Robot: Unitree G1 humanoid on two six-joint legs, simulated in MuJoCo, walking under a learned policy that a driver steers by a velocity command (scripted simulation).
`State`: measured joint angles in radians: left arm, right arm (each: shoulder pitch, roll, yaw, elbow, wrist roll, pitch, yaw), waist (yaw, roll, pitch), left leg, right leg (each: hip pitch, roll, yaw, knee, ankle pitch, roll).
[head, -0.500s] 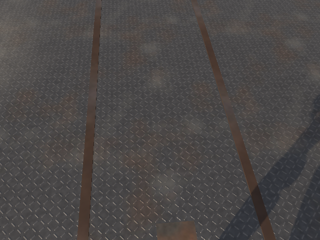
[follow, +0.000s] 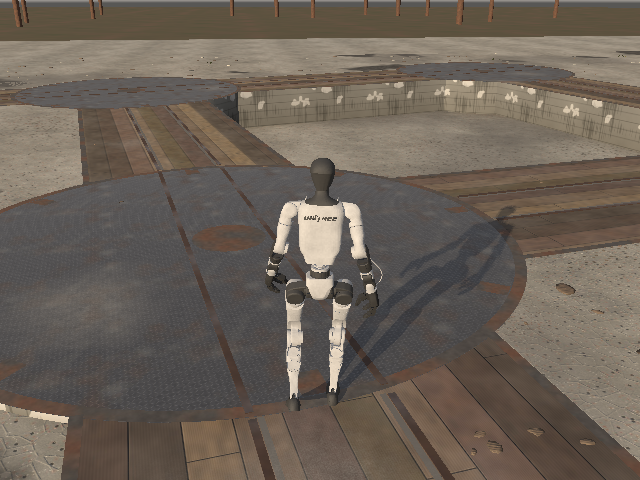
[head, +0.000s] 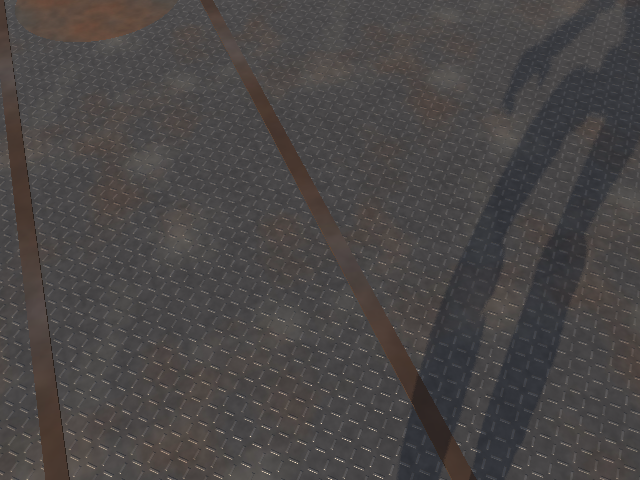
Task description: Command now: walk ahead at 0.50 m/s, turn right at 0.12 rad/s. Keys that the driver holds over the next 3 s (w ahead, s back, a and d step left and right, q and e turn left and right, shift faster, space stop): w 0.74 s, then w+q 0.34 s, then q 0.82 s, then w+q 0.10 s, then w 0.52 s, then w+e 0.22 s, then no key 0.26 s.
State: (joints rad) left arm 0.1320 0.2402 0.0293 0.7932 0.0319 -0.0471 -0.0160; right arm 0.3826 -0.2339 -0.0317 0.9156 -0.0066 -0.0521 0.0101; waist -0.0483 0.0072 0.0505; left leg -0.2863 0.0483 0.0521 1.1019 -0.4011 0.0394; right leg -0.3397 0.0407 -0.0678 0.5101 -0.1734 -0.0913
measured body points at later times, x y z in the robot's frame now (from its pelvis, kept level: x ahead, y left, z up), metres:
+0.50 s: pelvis +0.27 +0.04 -0.01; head +0.30 +0.06 +0.44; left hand +0.23 +0.30 -0.16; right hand +0.43 -0.20 -0.11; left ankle +0.35 +0.12 -0.73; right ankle +0.08 -0.07 -0.66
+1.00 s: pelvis +0.53 +0.02 -0.01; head +0.57 +0.01 +0.44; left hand +0.72 +0.26 -0.11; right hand +0.48 -0.23 -0.16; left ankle +0.36 +0.12 -0.71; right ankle +0.64 -0.07 -0.74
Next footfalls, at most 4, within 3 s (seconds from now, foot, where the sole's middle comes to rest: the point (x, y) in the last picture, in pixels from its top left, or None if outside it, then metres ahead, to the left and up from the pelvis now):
0.42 left None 0.39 0.12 -0.77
0.96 right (360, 375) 0.68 -0.07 -0.77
1.44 left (256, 333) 0.81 0.16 -0.77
1.96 right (333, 313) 0.85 -0.02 -0.77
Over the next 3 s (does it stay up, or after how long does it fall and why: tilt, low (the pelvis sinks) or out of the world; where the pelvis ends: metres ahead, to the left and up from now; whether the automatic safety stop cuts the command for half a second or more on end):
stays up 1.03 0.32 -0.01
